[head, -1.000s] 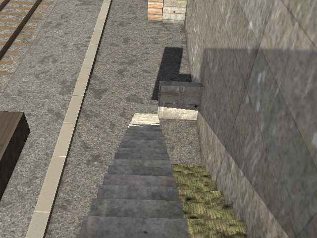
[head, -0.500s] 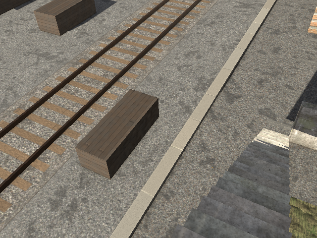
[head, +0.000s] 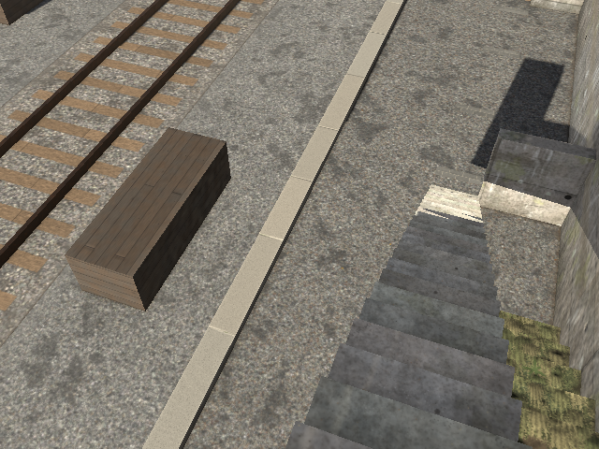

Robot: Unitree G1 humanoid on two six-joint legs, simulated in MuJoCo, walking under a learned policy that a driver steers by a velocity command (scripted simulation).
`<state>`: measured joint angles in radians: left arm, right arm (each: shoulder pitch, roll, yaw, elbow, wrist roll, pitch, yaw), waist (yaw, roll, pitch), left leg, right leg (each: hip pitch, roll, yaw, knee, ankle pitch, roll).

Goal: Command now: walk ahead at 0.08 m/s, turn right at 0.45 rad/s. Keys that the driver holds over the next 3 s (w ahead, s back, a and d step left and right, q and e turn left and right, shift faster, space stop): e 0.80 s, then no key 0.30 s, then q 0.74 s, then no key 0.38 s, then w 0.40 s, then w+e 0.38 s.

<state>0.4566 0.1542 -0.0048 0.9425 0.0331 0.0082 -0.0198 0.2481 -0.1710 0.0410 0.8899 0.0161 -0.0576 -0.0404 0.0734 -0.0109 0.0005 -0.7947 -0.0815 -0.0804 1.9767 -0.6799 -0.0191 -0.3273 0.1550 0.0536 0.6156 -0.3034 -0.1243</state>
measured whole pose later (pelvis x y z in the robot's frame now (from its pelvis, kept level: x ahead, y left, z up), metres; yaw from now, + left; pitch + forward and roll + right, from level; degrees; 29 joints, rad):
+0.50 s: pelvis +0.04 +0.07 +0.00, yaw -17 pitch +1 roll -1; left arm 0.02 0.28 0.05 0.61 -0.02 0.12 0.04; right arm 0.26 -0.25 -0.02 0.71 -0.02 0.04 0.01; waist -0.02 0.02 0.02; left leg -0.35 0.03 -0.06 0.62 -0.29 -0.01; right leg -0.55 0.15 0.18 1.05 -0.48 0.06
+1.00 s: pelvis +0.04 +0.04 -0.01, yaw -31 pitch -3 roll -1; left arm 0.08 0.17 0.02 0.61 -0.05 0.11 0.03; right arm 0.28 -0.20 0.01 0.63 -0.03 -0.05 0.02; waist -0.01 -0.01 0.00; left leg -0.29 -0.08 -0.01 0.75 -0.42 0.10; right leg -0.38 0.26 0.25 0.89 -0.52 -0.03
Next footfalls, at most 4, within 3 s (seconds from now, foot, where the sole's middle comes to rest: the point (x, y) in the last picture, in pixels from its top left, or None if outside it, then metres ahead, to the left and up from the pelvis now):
0.26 left None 0.13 0.18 -0.76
0.62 right None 0.05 -0.04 -0.76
0.92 left None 0.10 0.08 -0.76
1.26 right None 0.00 -0.20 -0.76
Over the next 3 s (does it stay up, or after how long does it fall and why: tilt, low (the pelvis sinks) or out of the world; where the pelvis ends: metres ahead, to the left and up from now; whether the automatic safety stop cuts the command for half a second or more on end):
stays up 0.17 -0.11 -0.06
